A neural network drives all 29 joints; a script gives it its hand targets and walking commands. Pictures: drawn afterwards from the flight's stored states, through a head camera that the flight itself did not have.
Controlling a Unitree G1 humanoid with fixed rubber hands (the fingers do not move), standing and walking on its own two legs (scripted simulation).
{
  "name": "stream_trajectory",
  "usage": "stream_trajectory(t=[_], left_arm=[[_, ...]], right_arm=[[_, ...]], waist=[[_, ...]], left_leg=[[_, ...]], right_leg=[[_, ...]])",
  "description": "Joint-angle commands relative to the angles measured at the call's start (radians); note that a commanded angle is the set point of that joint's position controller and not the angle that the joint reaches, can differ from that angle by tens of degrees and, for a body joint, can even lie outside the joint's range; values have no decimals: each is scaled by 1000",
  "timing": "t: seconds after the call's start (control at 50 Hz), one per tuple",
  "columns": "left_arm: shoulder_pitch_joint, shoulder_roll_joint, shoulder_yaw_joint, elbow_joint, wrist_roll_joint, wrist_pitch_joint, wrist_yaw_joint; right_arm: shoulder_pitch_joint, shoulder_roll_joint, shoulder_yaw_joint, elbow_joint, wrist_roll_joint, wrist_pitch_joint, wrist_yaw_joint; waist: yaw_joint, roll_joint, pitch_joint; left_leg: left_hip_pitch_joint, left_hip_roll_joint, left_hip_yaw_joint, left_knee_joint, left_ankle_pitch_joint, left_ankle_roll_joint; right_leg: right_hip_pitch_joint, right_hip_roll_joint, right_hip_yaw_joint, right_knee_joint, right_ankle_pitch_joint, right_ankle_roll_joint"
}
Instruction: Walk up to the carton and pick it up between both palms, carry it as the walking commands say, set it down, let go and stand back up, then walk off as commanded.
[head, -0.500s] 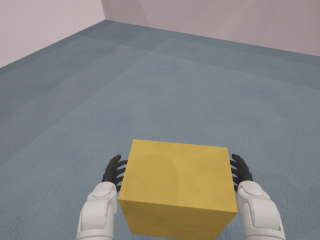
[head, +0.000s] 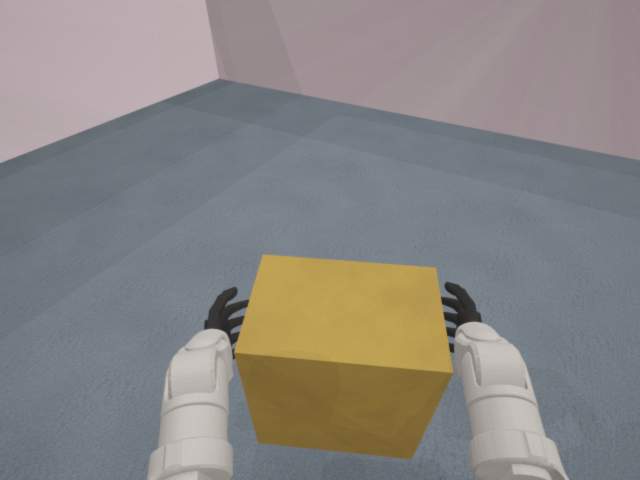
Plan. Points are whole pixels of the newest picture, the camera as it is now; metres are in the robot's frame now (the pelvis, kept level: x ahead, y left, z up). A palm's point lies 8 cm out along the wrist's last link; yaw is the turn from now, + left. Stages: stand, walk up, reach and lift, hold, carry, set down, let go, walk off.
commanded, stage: hold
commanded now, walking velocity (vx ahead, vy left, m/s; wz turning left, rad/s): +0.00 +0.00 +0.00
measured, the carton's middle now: (340, 361) +0.30 +0.04 -0.01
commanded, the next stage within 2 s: set down in 0.34 s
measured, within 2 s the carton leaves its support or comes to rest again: neither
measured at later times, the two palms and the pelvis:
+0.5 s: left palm (231, 329) +0.29 +0.19 +0.05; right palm (475, 339) +0.32 -0.14 +0.05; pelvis +0.01 +0.02 +0.00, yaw +0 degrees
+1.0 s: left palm (233, 372) +0.28 +0.20 -0.04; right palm (450, 367) +0.33 -0.12 -0.04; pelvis +0.02 -0.01 -0.01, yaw +1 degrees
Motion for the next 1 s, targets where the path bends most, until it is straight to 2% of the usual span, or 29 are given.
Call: stream_trajectory(t=[0.0,0.06,0.1,0.12,0.16,0.18,0.22,0.24,0.26,0.28,0.32,0.34,0.36,0.42,0.46,0.48,0.6,0.64,0.66,0.68,0.7,0.78,0.8,0.88,0.9,0.92,0.94,0.96,0.98], left_arm=[[-590,-885,-546,62,-187,4,-191],[-596,-945,-577,40,-189,10,-186],[-581,-954,-582,26,-194,9,-183],[-592,-967,-599,9,-196,11,-183],[-574,-979,-625,-18,-207,11,-175],[-572,-971,-625,-27,-212,9,-173],[-557,-974,-636,-28,-204,17,-163],[-562,-971,-637,-32,-205,16,-162],[-583,-974,-640,-53,-213,11,-166],[-579,-987,-650,-42,-214,13,-163],[-556,-989,-636,-17,-213,15,-161],[-659,-966,-637,-129,-226,2,-150],[-651,-969,-626,-93,-224,-1,-148],[-550,-946,-545,19,-159,12,-141],[-514,-952,-525,61,-134,5,-142],[-505,-947,-521,66,-128,-5,-144],[-457,-881,-517,35,-118,-69,-152],[-429,-855,-522,12,-122,-96,-158],[-415,-840,-507,24,-114,-110,-160],[-400,-824,-509,28,-114,-127,-163],[-391,-808,-502,25,-104,-146,-164],[-334,-754,-493,28,-102,-235,-177],[-324,-744,-488,39,-103,-253,-177],[-334,-713,-492,39,-90,-334,-184],[-337,-718,-505,30,-90,-351,-180],[-343,-712,-498,40,-81,-368,-178],[-348,-714,-500,48,-78,-381,-179],[-362,-707,-488,68,-65,-388,-178],[-371,-710,-492,73,-63,-399,-179]], right_arm=[[-594,858,459,54,208,-38,281],[-563,876,442,69,206,-33,309],[-570,897,466,51,217,-31,320],[-549,899,455,53,215,-30,325],[-544,902,481,26,222,-29,333],[-533,905,485,24,223,-29,333],[-525,883,476,19,226,-30,340],[-526,883,474,18,225,-32,341],[-562,893,497,-12,239,-41,344],[-576,877,493,-24,238,-45,344],[-592,865,495,-27,242,-45,348],[-564,916,439,-14,194,-62,353],[-561,908,424,7,181,-70,354],[-554,849,400,55,167,-77,359],[-558,846,406,60,165,-86,361],[-561,854,410,55,168,-94,358],[-467,856,408,57,157,-132,314],[-406,856,406,52,144,-148,292],[-404,850,409,50,142,-163,282],[-385,857,415,45,138,-174,269],[-377,851,417,43,139,-191,260],[-334,872,479,15,150,-262,220],[-325,874,485,24,144,-277,212],[-304,898,520,34,149,-360,186],[-294,884,509,47,142,-377,184],[-310,881,514,54,141,-395,179],[-312,879,515,48,136,-410,175],[-347,867,504,67,127,-420,173],[-343,863,493,85,115,-430,170]], waist=[[-11,43,-167],[-30,79,-181],[-18,44,-205],[-29,74,-214],[-33,37,-232],[-36,16,-231],[-31,46,-217],[-33,33,-218],[-13,27,-238],[-32,28,-227],[-28,2,-232],[-70,-6,-309],[-78,-23,-311],[-39,45,-227],[-19,53,-210],[-8,57,-212],[-9,23,-231],[-23,-4,-246],[-16,9,-267],[-28,-20,-280],[-17,7,-277],[-1,-33,-368],[-7,-63,-383],[8,-21,-455],[-13,-24,-474],[-3,-15,-480],[-13,-4,-493],[-6,-1,-490],[-20,3,-475]], left_leg=[[317,38,-65,-37,-68,-31],[289,52,-82,-78,-17,-39],[268,55,-86,-91,21,-37],[261,54,-89,-97,21,-40],[275,58,-94,-106,68,-39],[270,59,-97,-105,66,-38],[259,60,-100,-123,39,-39],[268,56,-100,-117,23,-38],[258,52,-98,-112,15,-37],[279,53,-104,-108,-5,-38],[271,54,-106,-114,-40,-37],[265,65,-184,-121,-131,-4],[255,71,-190,-126,-160,-4],[212,60,-167,-126,-167,-7],[196,56,-162,-126,-153,-4],[190,48,-143,-116,-103,-5],[196,32,-92,-64,123,12],[184,25,-93,-46,188,19],[165,20,-91,-32,211,22],[162,18,-88,-19,210,27],[125,13,-89,-4,233,28],[35,1,-99,52,282,39],[13,0,-109,61,284,42],[-91,-15,-105,121,288,41],[-104,-16,-113,137,309,40],[-122,-17,-108,150,305,38],[-135,-21,-110,163,305,38],[-167,-20,-109,169,253,37],[-190,-25,-107,180,253,35]], right_leg=[[-365,-112,129,-231,-224,-5],[-304,-87,104,-197,-100,1],[-260,-74,97,-193,-54,14],[-249,-69,97,-185,-37,12],[-236,-62,91,-187,6,14],[-237,-60,93,-186,3,16],[-238,-53,85,-175,-1,9],[-258,-58,91,-184,-25,4],[-254,-60,95,-185,-41,1],[-287,-60,95,-179,-53,-4],[-299,-54,82,-177,-82,-3],[-256,-37,85,-170,-34,-7],[-242,-38,84,-163,-28,-4],[-255,-46,85,-168,-60,-7],[-252,-47,87,-167,-63,-6],[-240,-52,94,-177,-42,-7],[-231,-63,115,-190,106,13],[-226,-63,120,-177,205,22],[-224,-69,131,-165,244,24],[-229,-71,131,-158,268,34],[-233,-75,137,-143,295,31],[-231,-79,154,-81,442,48],[-237,-75,153,-66,452,51],[-251,-76,170,-11,507,47],[-268,-64,161,9,493,41],[-280,-65,165,17,487,41],[-293,-60,159,31,480,39],[-322,-56,152,37,407,39],[-347,-51,148,45,403,37]])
